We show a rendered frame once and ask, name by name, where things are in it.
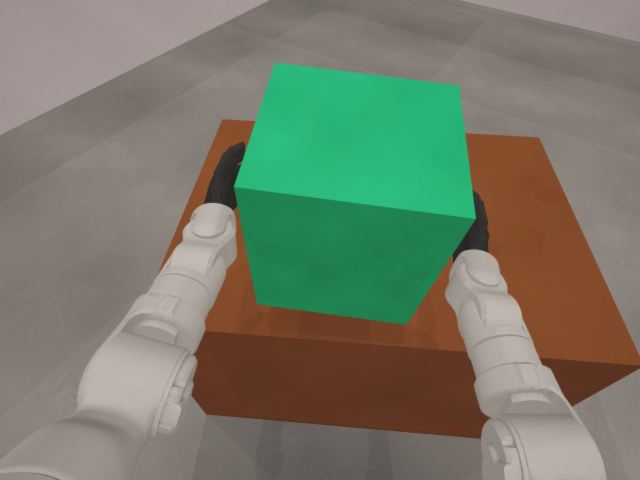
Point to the pedestal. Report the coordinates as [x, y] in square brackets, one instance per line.
[272, 363]

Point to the left robot hand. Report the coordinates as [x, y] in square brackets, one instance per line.
[221, 187]

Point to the carton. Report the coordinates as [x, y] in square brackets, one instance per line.
[354, 191]

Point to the robot left forearm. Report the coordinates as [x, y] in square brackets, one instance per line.
[176, 306]

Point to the left robot upper arm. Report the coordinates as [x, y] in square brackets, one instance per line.
[139, 388]

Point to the right robot hand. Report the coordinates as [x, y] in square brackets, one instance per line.
[477, 236]

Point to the right robot upper arm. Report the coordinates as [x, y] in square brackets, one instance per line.
[538, 447]

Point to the robot right forearm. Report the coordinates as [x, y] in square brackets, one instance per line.
[510, 377]

